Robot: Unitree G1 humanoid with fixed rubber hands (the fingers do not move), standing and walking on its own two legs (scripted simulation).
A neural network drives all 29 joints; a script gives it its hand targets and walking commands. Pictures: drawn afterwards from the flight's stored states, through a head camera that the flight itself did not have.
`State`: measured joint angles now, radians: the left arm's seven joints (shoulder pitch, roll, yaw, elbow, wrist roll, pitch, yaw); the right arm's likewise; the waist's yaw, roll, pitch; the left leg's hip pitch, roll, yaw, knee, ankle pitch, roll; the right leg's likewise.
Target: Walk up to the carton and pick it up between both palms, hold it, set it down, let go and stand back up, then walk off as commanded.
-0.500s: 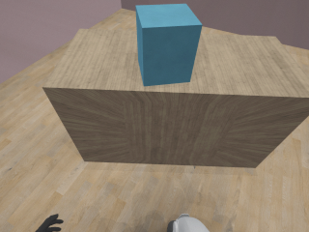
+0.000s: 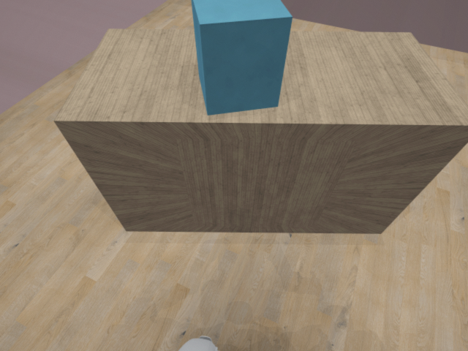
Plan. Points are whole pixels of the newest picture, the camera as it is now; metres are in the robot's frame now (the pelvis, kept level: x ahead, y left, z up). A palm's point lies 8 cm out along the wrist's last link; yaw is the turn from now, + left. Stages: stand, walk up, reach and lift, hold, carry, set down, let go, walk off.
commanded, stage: walk off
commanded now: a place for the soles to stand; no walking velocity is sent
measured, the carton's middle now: (237, 52) +0.85 +0.04 +0.06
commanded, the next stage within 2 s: stand in 1.52 s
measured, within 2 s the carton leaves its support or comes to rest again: neither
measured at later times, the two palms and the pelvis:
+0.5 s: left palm out of the picture +0.12 +0.31 -0.08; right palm (421, 341) +0.18 -0.31 -0.11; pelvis +0.05 -0.01 +0.00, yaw +1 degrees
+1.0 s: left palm out of the picture +0.08 +0.34 -0.10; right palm out of the picture +0.15 -0.28 -0.09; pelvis +0.02 +0.02 +0.00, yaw +1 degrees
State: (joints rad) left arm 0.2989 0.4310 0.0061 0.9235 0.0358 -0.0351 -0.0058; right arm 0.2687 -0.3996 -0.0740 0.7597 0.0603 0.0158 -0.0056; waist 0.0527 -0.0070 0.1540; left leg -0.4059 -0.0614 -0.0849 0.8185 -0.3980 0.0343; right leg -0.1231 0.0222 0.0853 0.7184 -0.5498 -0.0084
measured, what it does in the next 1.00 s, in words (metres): steps on the spot: right foot, then left foot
